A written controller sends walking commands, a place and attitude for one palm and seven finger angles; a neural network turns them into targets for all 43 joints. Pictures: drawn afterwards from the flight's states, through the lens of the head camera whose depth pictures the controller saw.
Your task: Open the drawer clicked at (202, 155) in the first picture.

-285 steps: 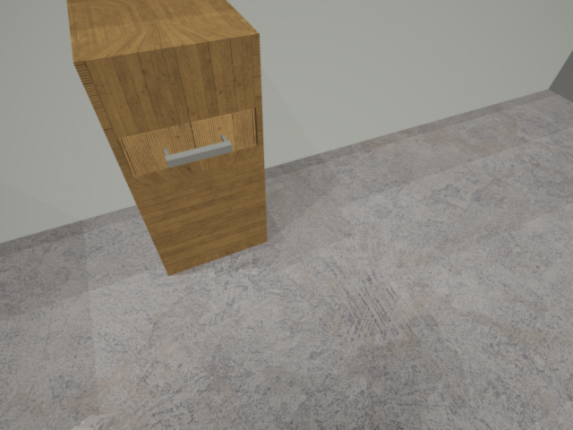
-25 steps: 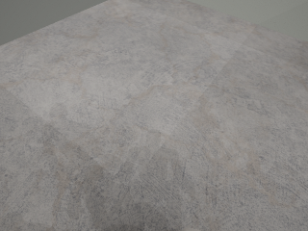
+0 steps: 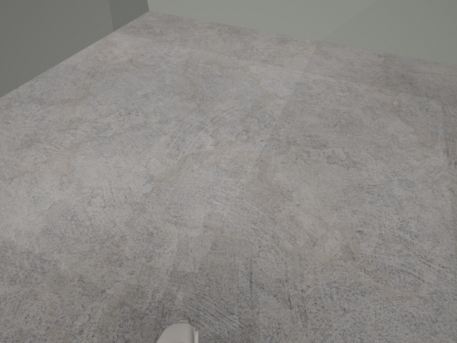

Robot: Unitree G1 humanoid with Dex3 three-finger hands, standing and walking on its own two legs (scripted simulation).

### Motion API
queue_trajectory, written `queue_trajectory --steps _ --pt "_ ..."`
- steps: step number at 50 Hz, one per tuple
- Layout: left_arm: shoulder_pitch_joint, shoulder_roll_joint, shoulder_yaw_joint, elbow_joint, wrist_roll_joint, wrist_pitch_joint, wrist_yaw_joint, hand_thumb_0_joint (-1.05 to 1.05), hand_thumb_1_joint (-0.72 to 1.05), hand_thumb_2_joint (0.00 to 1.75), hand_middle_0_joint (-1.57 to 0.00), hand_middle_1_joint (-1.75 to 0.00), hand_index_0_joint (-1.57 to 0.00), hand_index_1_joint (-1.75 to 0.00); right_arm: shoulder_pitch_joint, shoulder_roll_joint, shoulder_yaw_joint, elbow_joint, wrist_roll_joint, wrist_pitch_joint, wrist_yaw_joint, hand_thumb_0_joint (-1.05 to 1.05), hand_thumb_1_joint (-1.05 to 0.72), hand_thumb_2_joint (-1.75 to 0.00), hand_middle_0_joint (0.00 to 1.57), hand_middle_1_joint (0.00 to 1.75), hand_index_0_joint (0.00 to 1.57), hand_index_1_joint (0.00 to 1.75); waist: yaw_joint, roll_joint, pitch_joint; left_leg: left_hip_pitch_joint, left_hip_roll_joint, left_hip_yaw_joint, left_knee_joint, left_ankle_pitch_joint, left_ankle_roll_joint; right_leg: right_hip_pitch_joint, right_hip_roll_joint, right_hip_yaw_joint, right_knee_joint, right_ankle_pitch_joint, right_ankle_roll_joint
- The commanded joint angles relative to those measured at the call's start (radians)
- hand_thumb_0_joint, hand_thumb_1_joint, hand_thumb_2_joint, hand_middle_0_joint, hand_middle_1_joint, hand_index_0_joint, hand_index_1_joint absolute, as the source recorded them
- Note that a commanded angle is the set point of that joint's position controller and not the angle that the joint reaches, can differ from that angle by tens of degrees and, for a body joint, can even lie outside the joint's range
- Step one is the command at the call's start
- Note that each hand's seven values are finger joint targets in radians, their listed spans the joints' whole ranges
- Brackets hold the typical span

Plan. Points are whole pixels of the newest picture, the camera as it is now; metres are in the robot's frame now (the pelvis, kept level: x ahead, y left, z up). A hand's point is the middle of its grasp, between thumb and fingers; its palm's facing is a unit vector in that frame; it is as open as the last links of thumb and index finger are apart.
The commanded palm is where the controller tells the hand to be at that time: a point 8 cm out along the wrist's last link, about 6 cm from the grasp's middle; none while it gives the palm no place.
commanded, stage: turn to face it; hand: left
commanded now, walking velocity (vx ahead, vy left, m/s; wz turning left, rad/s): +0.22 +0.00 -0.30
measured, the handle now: out of the picture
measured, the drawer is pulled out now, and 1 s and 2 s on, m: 0.00 0.00 0.00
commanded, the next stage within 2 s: none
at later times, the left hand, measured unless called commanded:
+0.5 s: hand (123, 314) +0.20 +0.25 -0.17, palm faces +0.13 -0.97 -0.19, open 7.4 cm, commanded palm none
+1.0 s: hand out of the picture +0.10 +0.20 -0.15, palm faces +0.43 -0.86 -0.29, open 7.4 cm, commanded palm none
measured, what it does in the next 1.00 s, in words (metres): walks ahead, turning left: left foot, then right foot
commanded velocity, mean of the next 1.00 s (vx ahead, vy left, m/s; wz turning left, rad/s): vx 0.00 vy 0.00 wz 0.59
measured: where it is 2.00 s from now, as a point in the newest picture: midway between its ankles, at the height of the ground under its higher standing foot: outside the picture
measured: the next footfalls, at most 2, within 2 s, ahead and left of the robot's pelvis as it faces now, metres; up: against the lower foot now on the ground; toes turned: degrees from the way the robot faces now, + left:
left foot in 0.14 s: +0.17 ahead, +0.13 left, +0.00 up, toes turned +5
right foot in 0.72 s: +0.17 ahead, -0.10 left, +0.00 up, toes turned +14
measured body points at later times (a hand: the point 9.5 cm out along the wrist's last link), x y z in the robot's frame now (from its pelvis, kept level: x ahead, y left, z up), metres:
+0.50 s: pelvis +0.11 +0.05 +0.00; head +0.13 +0.08 +0.45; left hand +0.19 +0.30 -0.15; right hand +0.14 -0.19 -0.14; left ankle +0.13 +0.13 -0.74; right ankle +0.12 -0.11 -0.68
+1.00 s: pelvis +0.12 -0.01 +0.00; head +0.16 -0.03 +0.45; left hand +0.08 +0.24 -0.13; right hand +0.29 -0.24 -0.15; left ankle +0.04 +0.13 -0.65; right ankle +0.13 -0.11 -0.74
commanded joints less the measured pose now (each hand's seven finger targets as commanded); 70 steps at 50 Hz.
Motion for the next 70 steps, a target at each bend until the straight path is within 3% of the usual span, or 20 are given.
queue_trajectory --steps 1,5,6,7,9,12,25,33,34,36,37,40,42,55,59,60,61,62,66,70 --pt "0.047 0.187 0.046 -0.024 0.003 -0.026 0.023 0.00 0.90 0.90 -0.20 -0.30 -0.20 -0.30 -0.142 -0.038 0.002 -0.117 0.012 -0.048 0.000 0.00 -0.90 -0.90 0.20 0.30 0.20 0.30 0.025 -0.147 0.066 -0.040 -0.018 0.010 -0.144 -0.047 0.027 0.027 -0.274 0.221 -0.059 0.437 -0.130" --pt "0.018 0.155 0.033 0.013 -0.008 -0.025 0.034 0.00 0.90 0.90 -0.20 -0.30 -0.20 -0.30 0.115 -0.053 0.008 0.001 0.012 -0.064 -0.022 0.00 -0.90 -0.90 0.20 0.30 0.20 0.30 -0.083 -0.102 -0.049 0.366 -0.100 0.054 -0.423 0.143 0.069 -0.014 -0.172 0.088 0.227 0.705 -0.040" --pt "0.052 0.128 0.028 0.013 -0.018 -0.023 0.034 0.00 0.90 0.90 -0.20 -0.30 -0.20 -0.30 0.238 -0.116 0.002 0.038 0.006 -0.073 -0.032 0.00 -0.90 -0.90 0.20 0.30 0.20 0.30 -0.113 0.013 -0.159 0.584 0.007 -0.042 -0.419 0.397 0.105 -0.114 -0.108 0.033 0.413 0.505 0.003" --pt "0.145 0.066 0.013 0.025 -0.031 -0.020 0.031 0.00 0.90 0.90 -0.20 -0.30 -0.20 -0.30 0.295 -0.199 -0.011 0.052 0.003 -0.076 -0.039 0.00 -0.90 -0.90 0.20 0.30 0.20 0.30 -0.091 0.257 -0.264 0.795 0.269 -0.334 -0.409 0.761 0.227 -0.352 -0.001 -0.065 0.665 -0.086 0.049" --pt "0.105 0.078 0.007 0.037 -0.015 -0.003 0.042 0.00 0.90 0.90 -0.20 -0.30 -0.20 -0.30 0.197 -0.148 0.012 0.053 0.016 -0.053 -0.048 0.00 -0.90 -0.90 0.20 0.30 0.20 0.30 -0.055 0.191 -0.146 0.564 0.287 -0.362 -0.554 0.650 0.308 -0.355 -0.055 0.005 0.812 -0.301 0.055" --pt "-0.037 0.070 0.012 0.013 -0.007 0.021 0.025 0.00 0.90 0.90 -0.20 -0.30 -0.20 -0.30 0.072 -0.079 0.030 0.030 0.015 -0.053 -0.052 0.00 -0.90 -0.90 0.20 0.30 0.20 0.30 -0.025 0.137 0.058 0.280 0.177 -0.275 -0.615 0.518 0.270 -0.348 -0.122 -0.012 0.733 -0.192 0.084" --pt "-0.250 0.089 0.047 -0.126 -0.006 0.057 0.027 0.00 0.90 0.90 -0.20 -0.30 -0.20 -0.30 0.139 -0.131 -0.031 0.016 0.006 -0.018 -0.038 0.00 -0.90 -0.90 0.20 0.30 0.20 0.30 -0.058 0.091 -0.042 0.389 0.103 -0.392 -0.601 0.280 0.277 -0.471 -0.094 -0.019 0.579 -0.091 0.123" --pt "-0.194 0.110 0.049 -0.153 -0.025 0.047 0.037 0.00 0.90 0.90 -0.20 -0.30 -0.20 -0.30 0.092 -0.159 -0.053 -0.027 0.009 0.000 -0.033 0.00 -0.90 -0.90 0.20 0.30 0.20 0.30 -0.018 0.121 -0.095 0.271 0.031 -0.455 -0.501 0.335 0.230 -0.165 -0.038 -0.025 0.182 0.014 0.099" --pt "-0.162 0.131 0.055 -0.150 -0.023 0.040 0.040 0.00 0.90 0.90 -0.20 -0.30 -0.20 -0.30 0.083 -0.144 -0.053 -0.037 0.015 0.001 -0.029 0.00 -0.90 -0.90 0.20 0.30 0.20 0.30 -0.002 0.068 -0.107 0.203 -0.008 -0.436 -0.464 0.249 0.187 -0.051 -0.064 -0.016 0.040 0.102 0.091" --pt "-0.129 0.288 0.078 -0.162 0.001 0.026 0.050 0.00 0.90 0.90 -0.20 -0.30 -0.20 -0.30 0.092 -0.050 -0.042 -0.080 0.023 0.000 -0.023 0.00 -0.90 -0.90 0.20 0.30 0.20 0.30 0.011 -0.337 -0.109 -0.110 -0.218 -0.113 -0.088 -0.332 0.040 0.116 -0.509 0.372 -0.096 0.229 -0.061" --pt "-0.145 0.277 0.068 -0.174 -0.007 0.030 0.048 0.00 0.90 0.90 -0.20 -0.30 -0.20 -0.30 0.073 -0.103 -0.055 -0.078 0.009 0.006 -0.024 0.00 -0.90 -0.90 0.20 0.30 0.20 0.30 0.006 -0.231 -0.082 -0.062 -0.166 -0.129 0.105 -0.366 0.047 -0.035 -0.547 0.323 -0.071 0.309 -0.117" --pt "-0.283 0.179 0.043 -0.201 -0.012 0.025 0.046 0.00 0.90 0.90 -0.20 -0.30 -0.20 -0.30 0.108 -0.083 -0.054 -0.030 0.008 0.036 -0.006 0.00 -0.90 -0.90 0.20 0.30 0.20 0.30 -0.077 -0.160 0.008 -0.037 -0.105 -0.105 0.297 -0.195 0.026 -0.149 -0.373 0.083 -0.035 0.367 -0.060" --pt "-0.225 0.166 0.034 -0.189 -0.010 0.017 0.040 0.00 0.90 0.90 -0.20 -0.30 -0.20 -0.30 0.094 -0.072 -0.047 -0.034 0.009 0.041 0.001 0.00 -0.90 -0.90 0.20 0.30 0.20 0.30 -0.060 -0.164 0.009 -0.050 -0.105 -0.070 0.321 -0.137 0.011 -0.108 -0.333 -0.018 -0.004 0.494 -0.038" --pt "-0.063 0.258 0.056 -0.139 0.009 0.035 0.034 0.00 0.90 0.90 -0.20 -0.30 -0.20 -0.30 -0.137 -0.076 -0.011 -0.118 0.021 0.034 0.010 0.00 -0.90 -0.90 0.20 0.30 0.20 0.30 0.028 -0.244 -0.026 0.106 -0.085 0.042 -0.100 -0.208 0.023 -0.021 -0.415 -0.111 0.078 0.573 -0.073" --pt "-0.076 0.279 0.068 -0.135 -0.005 0.042 0.027 0.00 0.90 0.90 -0.20 -0.30 -0.20 -0.30 -0.017 -0.128 -0.018 -0.101 0.017 0.010 0.005 0.00 -0.90 -0.90 0.20 0.30 0.20 0.30 -0.035 -0.186 -0.134 0.380 -0.107 0.071 -0.454 0.042 0.056 -0.059 -0.387 -0.216 0.309 0.561 0.012" --pt "-0.074 0.244 0.062 -0.152 -0.012 0.044 0.022 0.00 0.90 0.90 -0.20 -0.30 -0.20 -0.30 0.053 -0.220 -0.041 -0.090 0.013 -0.001 0.001 0.00 -0.90 -0.90 0.20 0.30 0.20 0.30 -0.074 0.016 -0.192 0.606 0.033 -0.102 -0.516 0.280 0.114 -0.265 -0.320 -0.239 0.527 0.336 0.073" --pt "-0.106 0.174 0.042 -0.199 -0.017 0.045 0.016 0.00 0.90 0.90 -0.20 -0.30 -0.20 -0.30 0.122 -0.333 -0.069 -0.079 0.019 -0.006 -0.007 0.00 -0.90 -0.90 0.20 0.30 0.20 0.30 -0.114 0.315 -0.208 0.726 0.301 -0.445 -0.500 0.798 0.255 -0.560 -0.178 -0.201 0.739 -0.358 0.150" --pt "-0.146 0.197 0.042 -0.211 -0.007 0.062 0.024 0.00 0.90 0.90 -0.20 -0.30 -0.20 -0.30 0.157 -0.327 -0.064 -0.053 0.026 0.005 -0.011 0.00 -0.90 -0.90 0.20 0.30 0.20 0.30 -0.116 0.198 -0.215 0.691 0.338 -0.372 -0.475 0.841 0.322 -0.567 -0.191 -0.097 0.817 -0.371 0.136" --pt "-0.158 0.201 0.053 -0.166 -0.007 0.068 0.014 0.00 0.90 0.90 -0.20 -0.30 -0.20 -0.30 -0.036 -0.217 -0.032 -0.103 0.016 -0.003 -0.031 0.00 -0.90 -0.90 0.20 0.30 0.20 0.30 -0.042 0.158 -0.056 0.473 0.141 -0.235 -0.516 0.595 0.245 -0.547 -0.186 -0.043 0.867 -0.134 0.150" --pt "-0.138 0.195 0.054 -0.162 -0.007 0.071 0.011 0.00 0.90 0.90 -0.20 -0.30 -0.20 -0.30 -0.032 -0.208 -0.030 -0.106 0.019 -0.010 -0.027 0.00 -0.90 -0.90 0.20 0.30 0.20 0.30 -0.027 0.116 -0.048 0.429 0.089 -0.232 -0.554 0.485 0.229 -0.501 -0.158 -0.044 0.805 -0.053 0.159"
